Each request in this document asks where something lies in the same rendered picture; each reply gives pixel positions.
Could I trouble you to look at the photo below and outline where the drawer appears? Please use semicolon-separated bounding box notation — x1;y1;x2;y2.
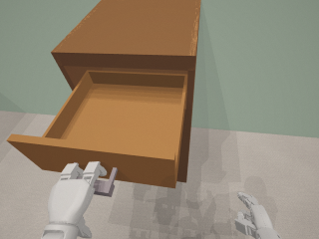
7;70;188;189

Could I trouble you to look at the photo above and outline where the left robot forearm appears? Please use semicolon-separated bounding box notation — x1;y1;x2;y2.
41;222;79;239

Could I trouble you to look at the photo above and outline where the cabinet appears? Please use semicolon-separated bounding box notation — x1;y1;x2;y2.
51;0;201;183

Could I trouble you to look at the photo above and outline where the left robot hand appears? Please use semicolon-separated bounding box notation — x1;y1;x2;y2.
47;161;107;239

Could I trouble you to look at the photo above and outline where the right robot hand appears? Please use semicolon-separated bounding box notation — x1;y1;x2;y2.
234;192;274;238

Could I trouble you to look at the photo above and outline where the handle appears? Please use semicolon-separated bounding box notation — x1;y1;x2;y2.
74;162;118;197

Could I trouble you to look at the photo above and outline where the right robot forearm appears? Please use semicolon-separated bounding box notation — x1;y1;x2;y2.
255;227;282;239

